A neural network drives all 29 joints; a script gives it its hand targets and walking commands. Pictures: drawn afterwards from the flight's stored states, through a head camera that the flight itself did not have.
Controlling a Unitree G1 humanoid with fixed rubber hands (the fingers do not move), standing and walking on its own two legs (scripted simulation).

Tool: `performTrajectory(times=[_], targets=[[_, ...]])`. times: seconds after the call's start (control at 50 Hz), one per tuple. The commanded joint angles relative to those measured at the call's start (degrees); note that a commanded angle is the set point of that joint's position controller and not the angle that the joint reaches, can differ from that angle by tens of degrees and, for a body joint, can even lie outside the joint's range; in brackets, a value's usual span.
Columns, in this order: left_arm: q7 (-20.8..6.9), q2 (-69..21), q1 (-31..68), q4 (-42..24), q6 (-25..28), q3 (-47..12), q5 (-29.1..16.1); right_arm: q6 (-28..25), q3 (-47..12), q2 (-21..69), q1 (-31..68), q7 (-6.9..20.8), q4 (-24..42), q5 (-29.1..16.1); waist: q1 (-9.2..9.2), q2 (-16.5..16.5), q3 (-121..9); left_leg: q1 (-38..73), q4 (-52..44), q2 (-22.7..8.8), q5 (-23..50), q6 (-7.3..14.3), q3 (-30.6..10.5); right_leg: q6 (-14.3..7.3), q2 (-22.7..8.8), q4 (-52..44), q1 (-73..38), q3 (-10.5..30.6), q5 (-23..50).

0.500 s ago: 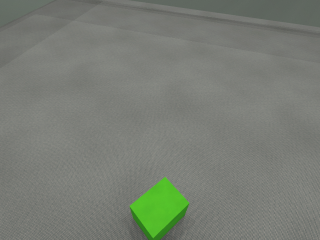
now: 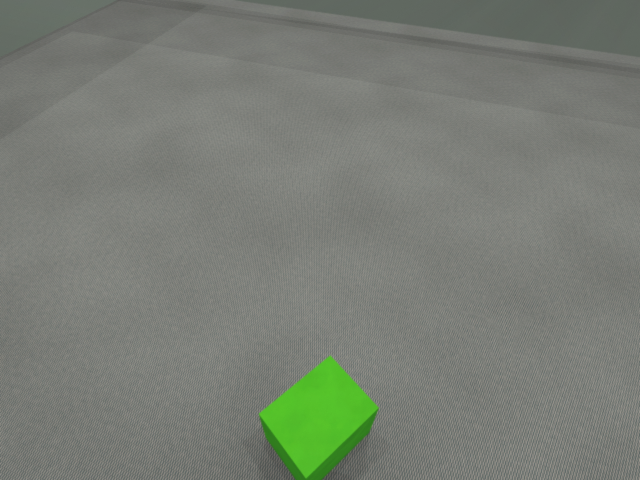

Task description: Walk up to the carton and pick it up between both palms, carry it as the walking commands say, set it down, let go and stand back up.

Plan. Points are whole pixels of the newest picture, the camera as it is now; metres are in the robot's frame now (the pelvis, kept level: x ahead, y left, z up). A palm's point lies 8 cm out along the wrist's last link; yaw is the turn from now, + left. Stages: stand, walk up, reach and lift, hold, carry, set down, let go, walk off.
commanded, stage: walk up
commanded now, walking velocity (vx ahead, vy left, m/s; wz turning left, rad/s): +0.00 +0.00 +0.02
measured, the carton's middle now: (318, 423) +0.40 +0.00 -0.67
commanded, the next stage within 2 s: none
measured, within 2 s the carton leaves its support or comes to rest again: neither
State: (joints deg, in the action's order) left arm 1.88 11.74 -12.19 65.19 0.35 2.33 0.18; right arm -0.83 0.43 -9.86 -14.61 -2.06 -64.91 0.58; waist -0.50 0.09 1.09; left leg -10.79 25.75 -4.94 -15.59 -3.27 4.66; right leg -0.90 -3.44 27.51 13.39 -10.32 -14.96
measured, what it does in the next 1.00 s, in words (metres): stands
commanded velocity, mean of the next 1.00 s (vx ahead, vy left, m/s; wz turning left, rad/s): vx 0.00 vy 0.01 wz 0.02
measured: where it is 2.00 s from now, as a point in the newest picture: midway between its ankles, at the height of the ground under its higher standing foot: outside the picture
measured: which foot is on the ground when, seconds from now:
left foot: down 0.00-1.00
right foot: down 0.00-1.00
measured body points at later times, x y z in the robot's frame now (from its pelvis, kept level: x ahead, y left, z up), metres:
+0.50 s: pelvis +0.00 +0.00 +0.00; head +0.01 +0.00 +0.45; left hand +0.02 +0.25 -0.15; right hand +0.01 -0.22 -0.16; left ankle -0.03 +0.15 -0.74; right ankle +0.00 -0.10 -0.74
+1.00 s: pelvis -0.01 +0.00 +0.00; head +0.00 -0.01 +0.45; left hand +0.00 +0.24 -0.15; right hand -0.03 -0.23 -0.16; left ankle -0.03 +0.15 -0.74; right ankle +0.00 -0.10 -0.74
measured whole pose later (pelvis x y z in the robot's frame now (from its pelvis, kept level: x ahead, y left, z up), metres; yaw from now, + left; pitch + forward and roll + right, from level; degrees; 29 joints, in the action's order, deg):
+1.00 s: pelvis -0.01 +0.00 +0.00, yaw +2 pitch -1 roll +0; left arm 2.3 10.5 -12.9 64.0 -0.2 2.8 0.3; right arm 0.1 0.9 -9.1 -17.3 -1.8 -63.8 0.9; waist -1.0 1.0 2.1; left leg -11.3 26.6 -5.0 -14.6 -3.5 3.1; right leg -1.1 -3.7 27.8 12.7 -11.6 -14.4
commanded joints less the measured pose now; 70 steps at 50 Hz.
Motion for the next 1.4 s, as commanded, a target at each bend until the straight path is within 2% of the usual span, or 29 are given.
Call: performTrajectory(times=[0.0, 0.2, 0.22, 0.24, 0.26, 0.28, 0.3, 0.32, 0.34, 0.36, 0.38, 0.42, 0.46, 0.48, 0.5, 0.56, 0.58, 0.68, 0.84, 0.88, 0.92, 0.94, 1.0, 1.06, 1.16, 1.22, 1.28, 1.34, 1.38], targets=[[0.6, 7.2, -2.3, -1.5, 0.5, 1.4, -0.1, -0.4, 0.9, -5.3, -3.8, -0.1, 1.0, 0.1, -0.03, 0.2, 0.2, -4.0, -3.2, -3.7, 10.2, 1.7, -2.2, 0.5, -7.0, -5.8, -3.7, 6.8, 6.8], [0.5, 6.9, -2.2, -1.9, 0.4, 1.4, -0.2, -0.5, 0.7, -5.4, -3.9, 0.0, 1.0, 0.2, -0.16, 0.6, -0.8, -3.9, -3.7, -3.9, 11.1, 1.8, -3.0, 0.7, -6.6, -5.4, -4.3, 6.0, 6.6], [0.5, 4.9, -2.4, -2.2, 0.6, 1.3, 0.0, -0.6, 0.2, -4.0, -4.4, -0.3, 1.6, -0.2, 0.4, 2.3, -2.0, -1.7, -3.8, -5.0, 13.7, 2.0, -3.8, 1.4, -6.9, -4.4, -5.6, 5.8, 12.3], [0.6, 7.7, -3.2, -1.4, 0.5, 1.7, -0.4, -0.4, 1.3, -6.0, -3.6, 0.1, 1.6, 0.4, 0.21, 0.5, -0.9, -5.2, -3.0, -4.1, 12.1, 1.9, -3.1, 0.4, -6.1, -3.9, -5.8, 5.3, 9.1], [0.5, 5.2, -2.4, -2.0, 0.7, 1.2, 0.2, -0.4, 0.6, -4.6, -2.9, -0.7, 1.9, -0.4, 0.61, 0.5, -2.0, -1.2, -2.2, -4.6, 12.2, 2.0, -2.9, 1.0, -7.0, -3.3, -4.3, 6.9, 15.7], [0.7, 8.1, -3.2, -1.8, 0.4, 1.8, -0.4, -0.1, 1.3, -5.9, -3.7, 0.1, 2.2, 0.5, 0.09, 0.5, -0.3, -6.5, -2.5, -3.8, 10.1, 1.9, -2.7, 0.1, -6.5, -4.2, -5.6, 5.4, 8.2], [0.2, 7.7, -2.5, -1.7, 0.6, 1.5, 0.4, -0.2, 1.3, -6.3, -3.0, -0.7, 2.1, -0.2, 0.13, -0.9, -0.7, -2.1, -1.7, -3.3, 8.3, 1.4, -1.1, -0.1, -7.3, -4.7, -1.6, 8.5, 12.2], [0.5, 5.3, -1.7, -2.6, 0.4, 1.4, 0.0, -0.1, 0.1, -3.7, -5.4, -0.4, 1.7, -0.1, 0.12, 1.5, -0.9, -2.8, -3.8, -4.5, 10.6, 1.8, -3.5, 0.9, -7.1, -4.8, -5.1, 5.7, 11.6], [0.8, 4.9, -3.1, -1.8, 0.7, 1.3, 0.1, -0.4, 0.4, -3.6, -4.0, -0.5, 1.8, -0.2, 0.53, 1.3, -2.1, -1.9, -3.3, -4.9, 14.0, 1.9, -3.6, 1.3, -7.0, -4.1, -5.9, 5.6, 14.5], [0.5, 6.8, -2.7, -1.6, 0.6, 1.4, -0.2, -0.3, 1.2, -5.7, -4.4, -0.1, 1.4, 0.3, -0.04, -0.1, -0.5, -5.3, -3.5, -3.8, 11.7, 1.9, -2.7, 0.5, -6.3, -4.3, -5.5, 5.6, 9.7], [0.4, 5.1, -3.1, -1.9, 0.5, 1.3, 0.1, -0.2, 0.6, -4.6, -3.5, -0.6, 2.3, -0.4, 0.62, 0.8, -1.1, -2.1, -2.5, -4.5, 10.5, 1.8, -2.7, 1.0, -6.9, -4.2, -4.1, 7.1, 13.4], [0.6, 4.9, -3.5, -1.6, 0.6, 1.2, 0.0, -0.3, 0.2, -3.6, -4.4, -0.5, 2.1, -0.3, 0.71, 1.4, -1.4, -1.9, -3.5, -4.8, 12.4, 1.7, -3.2, 1.1, -6.8, -4.5, -5.7, 6.3, 13.7], [0.4, 4.9, -3.0, -2.2, 0.4, 1.3, 0.0, -0.1, 0.2, -4.1, -4.8, -0.5, 2.0, -0.1, 0.44, 1.9, 0.0, -2.6, -4.0, -4.9, 11.1, 1.5, -3.6, 1.1, -6.5, -4.9, -4.6, 6.5, 10.7], [0.3, 4.8, -2.8, -1.9, 0.5, 1.2, 0.2, 0.1, 0.7, -4.5, -3.9, -0.8, 2.0, -0.3, 0.63, 0.3, 1.2, -1.9, -3.3, -4.7, 8.2, 1.7, -2.9, 1.2, -6.3, -4.3, -2.6, 7.3, 12.2], [0.4, 4.8, -2.8, -2.2, 0.3, 1.2, 0.0, 0.2, 0.4, -4.2, -4.9, -0.5, 2.2, -0.2, 0.43, 1.8, 0.7, -2.5, -4.4, -5.2, 9.2, 1.6, -4.1, 1.4, -6.4, -5.2, -3.6, 6.5, 9.3], [0.2, 4.9, -2.9, -2.1, 0.4, 1.3, 0.3, 0.3, 0.8, -4.7, -3.9, -0.6, 2.2, -0.3, 0.58, 0.7, 2.4, -2.7, -4.1, -4.8, 6.4, 1.6, -3.6, 1.6, -6.2, -5.5, -1.8, 7.6, 8.4], [0.2, 5.0, -3.1, -2.3, 0.4, 1.3, 0.1, 0.3, 0.5, -4.5, -4.9, -0.4, 2.3, -0.1, 0.47, 1.8, 2.1, -3.5, -5.1, -5.0, 6.5, 1.5, -4.4, 1.7, -6.2, -6.2, -2.8, 6.9, 6.1], [0.5, 4.7, -3.6, -2.0, 0.7, 1.4, 0.2, 0.2, 0.5, -3.8, -4.4, -0.4, 2.2, -0.3, 0.41, -0.6, 1.5, -2.5, -3.7, -4.0, 6.9, 1.6, -3.2, 1.3, -7.0, -6.9, -3.3, 7.7, 8.4], [0.3, 4.6, -3.3, -2.6, 0.3, 1.4, -0.1, 0.3, 0.5, -3.7, -5.9, -0.5, 2.1, -0.1, 0.23, 0.5, 1.3, -2.7, -3.8, -4.0, 6.0, 1.4, -3.7, 1.1, -6.9, -6.6, -2.5, 8.3, 5.9], [0.3, 5.0, -3.4, -2.4, 0.5, 1.5, 0.2, 0.4, 0.7, -3.9, -5.2, -0.6, 2.1, -0.3, 0.44, -0.9, 1.3, -2.0, -2.7, -3.7, 5.1, 1.6, -2.7, 0.7, -7.0, -6.2, -1.6, 9.0, 8.2], [0.5, 5.4, -2.6, -2.9, 0.4, 1.9, 0.8, 0.2, 1.4, -4.1, -5.4, -0.4, 1.5, -0.1, 0.46, 0.5, 1.5, -3.2, -4.3, -4.5, 7.1, 1.4, -4.3, 2.1, -7.1, -6.1, -3.1, 6.3, 6.6], [1.4, 8.2, -1.9, -3.9, -0.1, 2.6, -0.1, 0.4, 1.9, -4.9, -4.2, 0.5, 3.5, 0.9, 0.83, 1.1, 3.9, -11.0, -4.5, -4.6, 7.1, 2.7, -7.0, 1.5, -6.9, -3.2, -6.6, 3.3, 1.9], [1.5, 7.5, -5.1, -2.8, -0.2, 2.6, 0.6, 0.4, 1.8, -4.8, -1.1, 0.4, 5.1, 0.7, 1.48, 0.5, 3.5, -10.9, -3.3, -3.6, 3.3, 2.6, -5.5, 0.8, -8.6, -6.0, -6.2, 5.5, 1.4], [1.6, 8.4, -2.4, -4.8, -0.7, 2.8, 0.3, 0.6, 2.1, -4.3, -3.1, 0.7, 4.9, 0.8, 0.49, -0.8, 3.0, -12.5, -1.2, -2.3, 2.8, 2.6, -5.9, 0.0, -10.6, -7.1, -6.8, 4.7, -2.5], [1.5, 9.3, 0.7, -6.4, -1.1, 2.9, 0.7, 0.6, 2.3, -4.6, -3.7, 0.7, 5.3, 0.9, -0.78, -1.4, 0.0, -10.3, 3.3, -1.7, 5.5, 3.0, -6.0, -0.7, -12.2, -5.5, -6.2, 2.8, -0.7], [1.1, 7.9, 0.5, -7.4, -1.6, 2.4, 0.5, 0.7, 2.3, -6.1, -2.7, 0.4, 6.4, 1.1, -0.48, 4.5, -0.2, -10.7, -1.6, -4.5, 13.0, 4.6, -11.3, 0.5, -8.5, 0.7, -5.8, -0.3, 0.2], [0.6, 5.9, -0.6, -7.0, -1.7, 1.4, 0.5, 0.7, 2.1, -7.8, -0.2, 0.1, 7.4, 1.1, 0.25, 8.3, -0.6, -10.7, -6.6, -7.0, 13.0, 6.3, -16.7, 2.0, -4.3, 3.6, -4.6, 0.5, -2.0], [0.2, 7.3, -1.9, -6.5, -1.3, 1.4, 0.8, 0.6, 1.8, -7.8, 1.4, 0.0, 7.8, 0.9, 1.23, 6.5, -2.6, -11.3, -4.7, -4.6, 12.7, 5.2, -13.4, 1.0, -5.7, 0.0, -8.6, 2.4, 1.1], [0.4, 9.9, -3.1, -6.3, -1.0, 2.2, 1.3, 0.5, 1.9, -7.2, 1.9, -0.1, 8.2, 0.8, 1.78, 1.7, -3.5, -11.7, 1.0, -2.0, 12.1, 4.0, -8.6, -0.8, -9.3, -3.6, -10.7, 4.1, 6.9]])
